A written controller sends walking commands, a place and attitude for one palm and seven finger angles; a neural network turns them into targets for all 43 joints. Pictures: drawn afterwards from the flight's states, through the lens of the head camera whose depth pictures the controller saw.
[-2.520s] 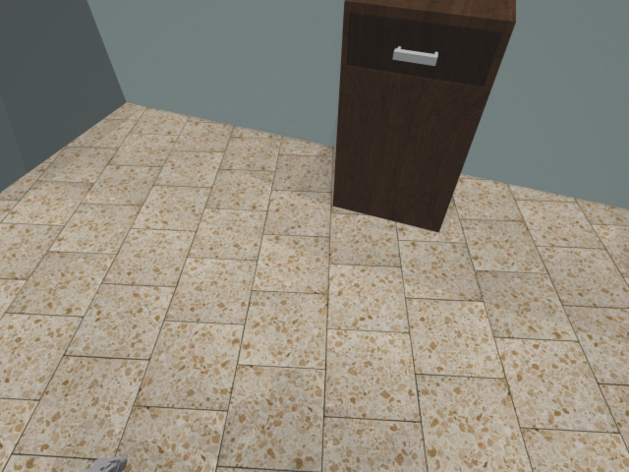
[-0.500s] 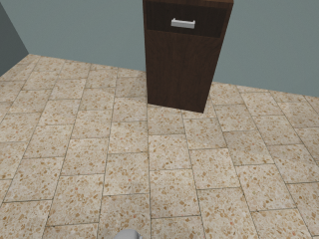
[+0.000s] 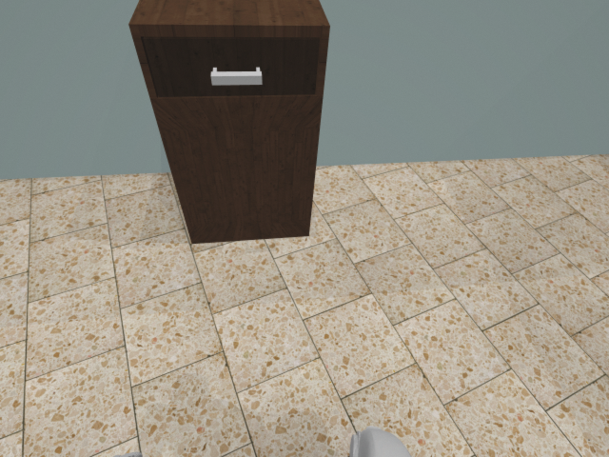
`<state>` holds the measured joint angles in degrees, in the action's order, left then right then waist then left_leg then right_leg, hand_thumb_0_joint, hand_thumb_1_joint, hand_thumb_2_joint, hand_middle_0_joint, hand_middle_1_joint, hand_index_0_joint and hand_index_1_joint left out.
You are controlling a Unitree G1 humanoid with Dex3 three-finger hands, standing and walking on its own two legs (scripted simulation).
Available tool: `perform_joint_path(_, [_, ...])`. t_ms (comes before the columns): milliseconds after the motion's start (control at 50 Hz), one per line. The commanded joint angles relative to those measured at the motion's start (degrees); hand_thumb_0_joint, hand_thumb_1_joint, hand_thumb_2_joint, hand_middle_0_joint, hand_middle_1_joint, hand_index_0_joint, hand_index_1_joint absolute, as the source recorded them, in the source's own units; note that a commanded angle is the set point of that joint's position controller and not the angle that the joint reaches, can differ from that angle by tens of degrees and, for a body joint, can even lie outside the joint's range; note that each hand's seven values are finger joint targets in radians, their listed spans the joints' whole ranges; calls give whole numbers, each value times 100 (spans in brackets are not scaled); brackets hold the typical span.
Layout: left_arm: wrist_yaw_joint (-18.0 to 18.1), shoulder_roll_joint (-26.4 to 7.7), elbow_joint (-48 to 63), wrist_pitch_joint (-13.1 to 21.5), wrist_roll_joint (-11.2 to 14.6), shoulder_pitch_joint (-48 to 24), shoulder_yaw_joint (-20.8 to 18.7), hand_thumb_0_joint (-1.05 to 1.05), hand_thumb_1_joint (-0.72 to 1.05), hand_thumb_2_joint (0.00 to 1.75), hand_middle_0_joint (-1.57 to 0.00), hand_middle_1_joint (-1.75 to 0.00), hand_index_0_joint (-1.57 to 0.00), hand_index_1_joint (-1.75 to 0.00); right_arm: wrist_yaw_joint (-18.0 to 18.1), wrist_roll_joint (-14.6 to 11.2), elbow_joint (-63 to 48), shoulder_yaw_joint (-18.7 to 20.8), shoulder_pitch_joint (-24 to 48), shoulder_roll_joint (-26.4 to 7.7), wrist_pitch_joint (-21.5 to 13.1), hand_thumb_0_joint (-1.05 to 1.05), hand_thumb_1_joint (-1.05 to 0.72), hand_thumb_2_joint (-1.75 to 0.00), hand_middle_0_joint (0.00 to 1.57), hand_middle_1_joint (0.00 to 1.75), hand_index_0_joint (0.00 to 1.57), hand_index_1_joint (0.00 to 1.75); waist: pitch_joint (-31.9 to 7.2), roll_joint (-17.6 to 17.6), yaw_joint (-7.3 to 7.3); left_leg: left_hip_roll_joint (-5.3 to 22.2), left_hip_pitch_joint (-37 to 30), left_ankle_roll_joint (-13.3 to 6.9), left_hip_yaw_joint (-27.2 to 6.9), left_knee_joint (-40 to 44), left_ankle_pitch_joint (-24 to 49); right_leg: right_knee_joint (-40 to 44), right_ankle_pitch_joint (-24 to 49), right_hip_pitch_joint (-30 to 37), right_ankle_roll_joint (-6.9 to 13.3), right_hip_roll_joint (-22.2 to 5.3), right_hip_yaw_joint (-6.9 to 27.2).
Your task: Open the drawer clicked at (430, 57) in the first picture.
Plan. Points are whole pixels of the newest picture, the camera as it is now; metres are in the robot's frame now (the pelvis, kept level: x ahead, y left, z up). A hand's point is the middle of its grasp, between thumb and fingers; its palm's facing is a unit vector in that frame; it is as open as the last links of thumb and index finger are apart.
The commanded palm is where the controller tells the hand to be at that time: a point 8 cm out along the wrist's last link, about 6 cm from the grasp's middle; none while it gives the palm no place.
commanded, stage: walk to a spot facing it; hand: left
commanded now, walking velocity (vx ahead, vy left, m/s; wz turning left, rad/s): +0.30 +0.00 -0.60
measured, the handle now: (236, 74) +1.01 +0.26 -0.02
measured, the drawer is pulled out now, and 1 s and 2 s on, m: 0.00 0.00 0.00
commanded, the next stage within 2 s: turn to face it in 0.30 s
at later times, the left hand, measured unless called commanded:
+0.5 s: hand (261, 342) +0.33 +0.10 -0.17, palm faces -0.30 -0.93 -0.21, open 7.2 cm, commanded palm none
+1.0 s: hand (214, 343) +0.33 +0.18 -0.18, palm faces -0.01 -0.98 -0.21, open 7.3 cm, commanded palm none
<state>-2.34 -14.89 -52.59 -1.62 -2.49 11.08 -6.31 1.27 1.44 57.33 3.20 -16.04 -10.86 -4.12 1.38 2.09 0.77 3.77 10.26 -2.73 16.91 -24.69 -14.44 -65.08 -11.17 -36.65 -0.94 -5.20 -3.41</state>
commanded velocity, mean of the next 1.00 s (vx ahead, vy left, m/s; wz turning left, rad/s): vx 0.09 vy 0.00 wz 0.12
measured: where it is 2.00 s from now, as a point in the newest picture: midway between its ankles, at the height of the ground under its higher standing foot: (314, 432)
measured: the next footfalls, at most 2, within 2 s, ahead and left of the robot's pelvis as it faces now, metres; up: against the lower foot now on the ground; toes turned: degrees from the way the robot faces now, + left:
right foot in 0.28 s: +0.23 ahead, -0.16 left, +0.00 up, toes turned -18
left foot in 0.68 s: +0.37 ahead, +0.04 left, +0.00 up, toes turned -4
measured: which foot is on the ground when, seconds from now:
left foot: down 0.00-0.30, up 0.32-0.66, down 0.68-1.00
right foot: up 0.00-0.26, down 0.28-0.70, up 0.72-1.00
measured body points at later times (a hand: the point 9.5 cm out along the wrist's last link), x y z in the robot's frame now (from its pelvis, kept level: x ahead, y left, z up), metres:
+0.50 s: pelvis +0.19 -0.05 -0.01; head +0.22 -0.07 +0.44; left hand +0.35 +0.15 -0.15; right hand +0.15 -0.29 -0.16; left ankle +0.23 +0.10 -0.66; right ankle +0.19 -0.14 -0.74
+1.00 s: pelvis +0.27 -0.02 +0.00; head +0.30 +0.01 +0.45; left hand +0.33 +0.23 -0.16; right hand +0.31 -0.26 -0.14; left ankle +0.33 +0.04 -0.74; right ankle +0.24 -0.19 -0.67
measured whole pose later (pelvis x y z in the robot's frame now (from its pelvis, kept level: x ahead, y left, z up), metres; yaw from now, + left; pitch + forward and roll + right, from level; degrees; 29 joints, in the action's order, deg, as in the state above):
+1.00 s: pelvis +0.27 -0.02 +0.00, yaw -4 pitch +1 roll -2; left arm 1.0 -12.9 -57.0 -2.8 -1.3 12.9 -4.2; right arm 0.2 1.2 55.4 2.2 -12.3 -9.9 1.2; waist 1.9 1.1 -0.1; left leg -2.6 18.3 -5.0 0.5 -24.5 -7.3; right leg -57.8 -22.2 -26.1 -4.5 -3.9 -0.3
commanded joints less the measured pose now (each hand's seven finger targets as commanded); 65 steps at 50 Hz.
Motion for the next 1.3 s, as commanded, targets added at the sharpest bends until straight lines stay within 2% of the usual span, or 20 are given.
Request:
perform_joint_path(0, [-116, 158, 449, 31, 2, -408, 107, 0, 90, 90, -20, -30, -20, -30, -6, -17, -173, 128, -525, -738, -163, 0, -90, -90, 20, 30, 20, 30, 302, -485, -193, 1754, -662, -475, -1050, 1513, 336, 834, 357, -577, -98, -299, 123])
perform_joint_path(160, [-107, 151, 727, 126, 48, -1451, 229, 0, 90, 90, -20, -30, -20, -30, -44, 62, 85, 117, -1133, -899, -25, 0, -90, -90, 20, 30, 20, 30, 394, -891, -508, 1812, -1330, -257, -180, 765, 2443, 2503, -232, 204, 207, 139, -458])
perform_joint_path(200, [-88, 42, 632, 183, 50, -1088, 199, 0, 90, 90, -20, -30, -20, -30, -40, 45, 20, 134, -1080, -1013, -4, 0, -90, -90, 20, 30, 20, 30, 143, -981, -296, 1802, -1419, -157, 110, -67, 3971, 2861, -583, 908, 394, 431, -675])
perform_joint_path(240, [-32, -443, 166, 319, 43, 513, 54, 0, 90, 90, -20, -30, -20, -30, -96, -46, -161, 127, -812, -1143, 23, 0, -90, -90, 20, 30, 20, 30, -830, -667, 521, 1561, -309, 239, 411, -2382, 4076, 3595, 182, 3588, 650, 578, -639])
perform_joint_path(260, [74, -1199, 14, 393, 55, 1197, -90, 0, 90, 90, -20, -30, -20, -30, -159, -126, -384, 39, -950, -751, 41, 0, -90, -90, 20, 30, 20, 30, -1580, 669, 707, 838, 1878, 567, 276, -4112, -95, 3652, 1282, 5597, 1196, -1052, 1607])
perform_joint_path(280, [146, -1624, -113, 356, 224, 1559, -165, 0, 90, 90, -20, -30, -20, -30, -74, -126, -629, 18, -441, -609, 42, 0, -90, -90, 20, 30, 20, 30, -1772, 845, 747, 301, 3026, 712, -506, -5606, -2242, 3933, 3447, 5866, 1771, -2063, 3258])
perform_joint_path(320, [203, -1332, 100, 334, 243, 881, -86, 0, 90, 90, -20, -30, -20, -30, -25, -104, -672, 75, -111, -689, 70, 0, -90, -90, 20, 30, 20, 30, -1090, 357, 427, 690, 3030, 673, -1418, -5701, -1288, 4271, 2658, 4539, 1604, -1723, 2636])
perform_joint_path(420, [298, -559, 164, 483, 136, -51, 131, 0, 90, 90, -20, -30, -20, -30, -30, 13, -179, 0, -730, -405, 373, 0, -90, -90, 20, 30, 20, 30, -587, 257, -410, 655, 1980, 763, -1394, -4340, -469, 4519, 3114, 2485, 1078, -805, 838])
perform_joint_path(600, [381, -324, -284, 354, 165, 178, 275, 0, 90, 90, -20, -30, -20, -30, -106, -66, -111, -119, 11, -204, 311, 0, -90, -90, 20, 30, 20, 30, -82, 544, -152, 133, 611, 539, -1209, -1145, 493, 4392, 1605, 2312, 690, -755, 260])
perform_joint_path(640, [408, -219, -301, 240, 186, 426, 269, 0, 90, 90, -20, -30, -20, -30, -135, -37, -48, -46, -258, -600, 294, 0, -90, -90, 20, 30, 20, 30, -233, -465, -192, 399, -209, 374, -1650, -399, 1857, 3433, 531, 2037, 312, -489, -38])
perform_joint_path(660, [408, -28, -243, 181, 211, 626, 285, 0, 90, 90, -20, -30, -20, -30, -137, -1, -119, 42, -416, -1046, 313, 0, -90, -90, 20, 30, 20, 30, -225, -1717, -197, 1307, -416, -100, -2827, -20, 2915, 2535, -1134, 1483, -16, 32, -422])
perform_joint_path(700, [444, -118, -149, 110, 177, 441, 279, 0, 90, 90, -20, -30, -20, -30, -15, 12, -121, 80, -410, -1191, 372, 0, -90, -90, 20, 30, 20, 30, -348, -2000, -290, 1821, -141, -777, -4103, 868, 2462, 543, -2583, 1029, -182, 314, 143])
perform_joint_path(780, [328, -151, -161, 122, 135, 265, 170, 0, 90, 90, -20, -30, -20, -30, -16, -12, -422, 75, 220, -924, 358, 0, -90, -90, 20, 30, 20, 30, -415, -776, -111, 1133, -3, -640, -3097, 821, 1685, 97, -1364, 748, -232, 59, 325])
perform_joint_path(840, [344, -142, -147, 54, 136, 335, 141, 0, 90, 90, -20, -30, -20, -30, -27, -44, -452, 121, 198, -952, 366, 0, -90, -90, 20, 30, 20, 30, -552, -840, -136, 956, -56, -611, -2983, 886, 1434, 271, -1103, 807, -310, 54, 305])
perform_joint_path(1060, [381, -123, 117, -8, 145, 10, 145, 0, 90, 90, -20, -30, -20, -30, -53, -4, -511, 280, 94, -1106, 502, 0, -90, -90, 20, 30, 20, 30, -419, -1000, -312, 867, 142, -776, -3829, 947, 406, 1523, -1391, 1078, -300, 266, 336])
perform_joint_path(1180, [428, -122, 35, 30, 197, 674, 174, 0, 90, 90, -20, -30, -20, -30, -96, -1, -605, 305, 334, -1091, 573, 0, -90, -90, 20, 30, 20, 30, -491, -978, -30, 527, 861, -509, -3885, 848, 143, 3307, -865, 2527, -102, 516, 241])
perform_joint_path(1200, [445, -170, -17, 64, 189, 899, 165, 0, 90, 90, -20, -30, -20, -30, -110, -31, -627, 301, 414, -1023, 581, 0, -90, -90, 20, 30, 20, 30, -496, -807, 84, 325, 1197, -292, -3698, 655, -81, 4119, -439, 3098, -56, 435, 228])
perform_joint_path(1240, [497, -948, 122, 138, 55, 797, 42, 0, 90, 90, -20, -30, -20, -30, -146, -101, -801, 213, 283, -444, 584, 0, -90, -90, 20, 30, 20, 30, -212, 1319, 60, -828, 2621, 419, -2087, -1530, -1124, 5495, -1470, 3460, 782, -1764, 2517])
perform_joint_path(1260, [511, -968, 295, 131, 122, 390, 55, 0, 90, 90, -20, -30, -20, -30, -136, -5, -810, 300, 416, -770, 640, 0, -90, -90, 20, 30, 20, 30, -30, 1258, 46, -643, 2317, 408, -2071, -2674, -1473, 5587, -1172, 2402, 1026, -2200, 2539])
perform_joint_path(1280, [511, -784, 357, 150, 132, 82, 80, 0, 90, 90, -20, -30, -20, -30, -151, 10, -712, 314, 465, -751, 702, 0, -90, -90, 20, 30, 20, 30, 202, 933, -105, -523, 2114, 381, -2158, -3369, -1277, 5492, -886, 1899, 985, -1810, 2233])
